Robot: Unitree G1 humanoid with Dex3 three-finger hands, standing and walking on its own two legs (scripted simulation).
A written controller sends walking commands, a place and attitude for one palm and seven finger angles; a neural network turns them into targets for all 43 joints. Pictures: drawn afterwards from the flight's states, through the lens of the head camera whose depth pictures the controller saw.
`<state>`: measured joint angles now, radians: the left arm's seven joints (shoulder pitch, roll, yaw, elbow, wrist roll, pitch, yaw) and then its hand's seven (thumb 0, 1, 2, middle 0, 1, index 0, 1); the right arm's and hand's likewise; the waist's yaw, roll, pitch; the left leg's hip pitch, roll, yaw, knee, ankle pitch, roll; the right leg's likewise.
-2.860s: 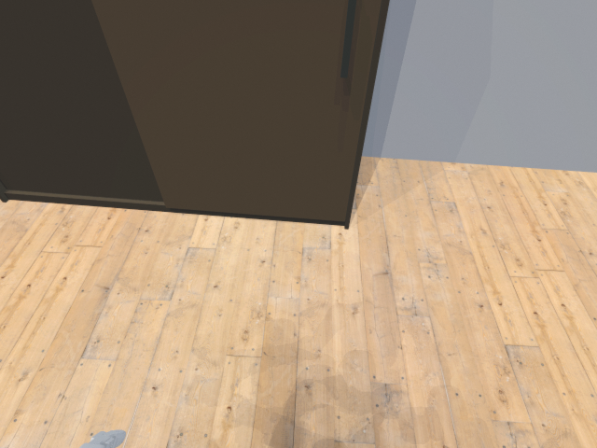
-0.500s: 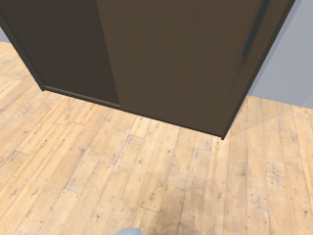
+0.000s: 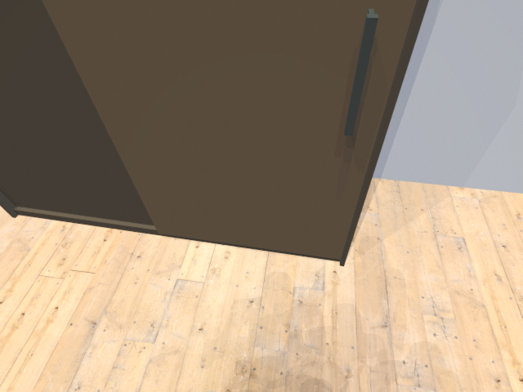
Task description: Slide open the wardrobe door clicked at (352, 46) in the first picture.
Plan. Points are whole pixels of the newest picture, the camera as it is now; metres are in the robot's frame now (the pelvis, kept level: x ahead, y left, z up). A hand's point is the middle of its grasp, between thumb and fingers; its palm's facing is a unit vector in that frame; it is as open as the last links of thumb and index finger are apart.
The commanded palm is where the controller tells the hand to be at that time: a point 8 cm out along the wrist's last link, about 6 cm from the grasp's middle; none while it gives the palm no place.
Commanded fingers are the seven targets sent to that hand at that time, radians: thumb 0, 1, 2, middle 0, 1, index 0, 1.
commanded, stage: turn to face it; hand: right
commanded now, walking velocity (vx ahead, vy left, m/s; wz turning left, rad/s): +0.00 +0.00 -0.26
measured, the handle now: (358, 78) +0.73 -0.18 +0.11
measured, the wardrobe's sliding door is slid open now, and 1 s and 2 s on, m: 0.00 0.00 0.00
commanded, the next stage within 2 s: take the last steps up to it in 0.10 s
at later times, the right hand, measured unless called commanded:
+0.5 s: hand out of the picture +0.02 -0.14 -0.17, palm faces +0.22 +0.96 -0.18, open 7.3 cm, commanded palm none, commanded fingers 0.00 -0.90 -0.90 0.20 0.30 0.20 0.30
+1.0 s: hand (382, 335) +0.26 -0.21 -0.17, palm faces +0.12 +0.97 -0.20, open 7.4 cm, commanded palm none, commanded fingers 0.00 -0.90 -0.90 0.20 0.30 0.20 0.30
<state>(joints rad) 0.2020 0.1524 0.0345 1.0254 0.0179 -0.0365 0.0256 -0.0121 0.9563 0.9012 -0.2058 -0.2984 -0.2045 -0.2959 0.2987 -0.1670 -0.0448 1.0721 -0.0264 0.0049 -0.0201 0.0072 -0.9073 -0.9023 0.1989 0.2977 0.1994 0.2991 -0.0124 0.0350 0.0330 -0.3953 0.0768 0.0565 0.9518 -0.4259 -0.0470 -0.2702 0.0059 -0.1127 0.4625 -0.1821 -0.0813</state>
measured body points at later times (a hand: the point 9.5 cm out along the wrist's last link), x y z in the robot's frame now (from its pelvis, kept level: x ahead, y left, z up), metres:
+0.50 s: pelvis +0.06 +0.02 +0.00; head +0.06 +0.02 +0.45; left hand +0.12 +0.25 -0.15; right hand +0.01 -0.19 -0.15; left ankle +0.04 +0.15 -0.74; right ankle +0.05 -0.11 -0.70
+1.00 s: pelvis +0.20 -0.01 +0.00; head +0.22 -0.01 +0.44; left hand +0.14 +0.20 -0.16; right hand +0.26 -0.26 -0.15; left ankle +0.32 +0.09 -0.72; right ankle +0.09 -0.12 -0.74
